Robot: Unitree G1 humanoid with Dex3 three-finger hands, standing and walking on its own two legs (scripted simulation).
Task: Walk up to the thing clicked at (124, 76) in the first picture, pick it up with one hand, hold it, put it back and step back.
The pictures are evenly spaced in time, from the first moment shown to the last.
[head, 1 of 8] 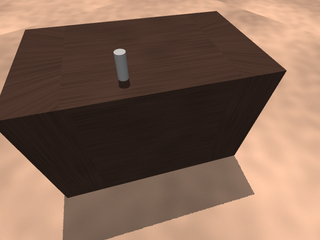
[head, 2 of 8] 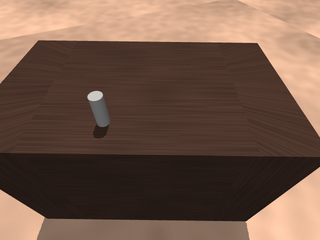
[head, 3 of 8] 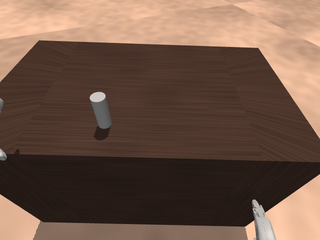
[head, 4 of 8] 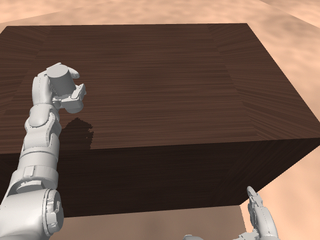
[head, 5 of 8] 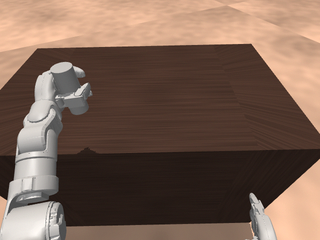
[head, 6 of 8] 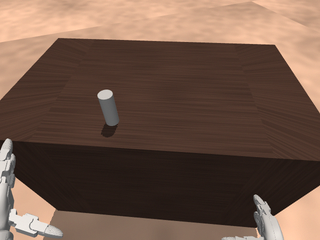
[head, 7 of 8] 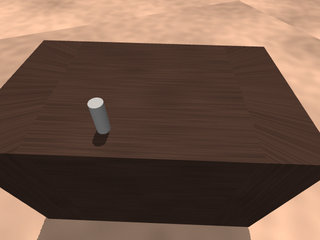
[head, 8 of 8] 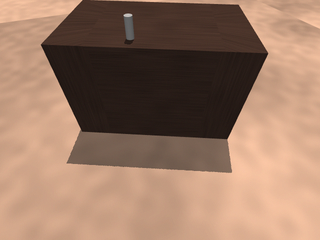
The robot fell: no
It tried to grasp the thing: yes
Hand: left
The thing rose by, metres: 0.24
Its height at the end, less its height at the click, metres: +0.00
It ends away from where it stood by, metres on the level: 0.02
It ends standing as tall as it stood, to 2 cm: yes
